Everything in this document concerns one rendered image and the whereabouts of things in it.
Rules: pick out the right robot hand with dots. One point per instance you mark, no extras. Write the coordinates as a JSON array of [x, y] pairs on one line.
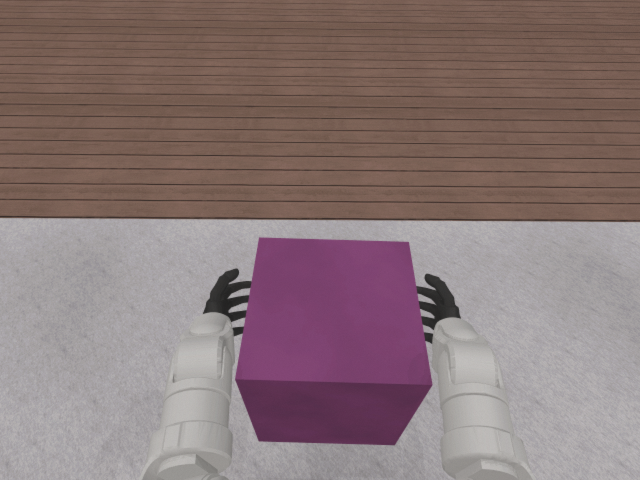
[[445, 304]]

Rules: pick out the carton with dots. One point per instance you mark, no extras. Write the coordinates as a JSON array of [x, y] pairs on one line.
[[333, 347]]

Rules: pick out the left robot hand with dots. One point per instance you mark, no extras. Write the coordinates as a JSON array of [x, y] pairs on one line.
[[219, 302]]

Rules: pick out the left robot forearm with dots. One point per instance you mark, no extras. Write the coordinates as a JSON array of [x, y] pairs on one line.
[[193, 437]]

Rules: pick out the right robot forearm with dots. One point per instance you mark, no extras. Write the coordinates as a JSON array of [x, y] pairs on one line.
[[479, 440]]

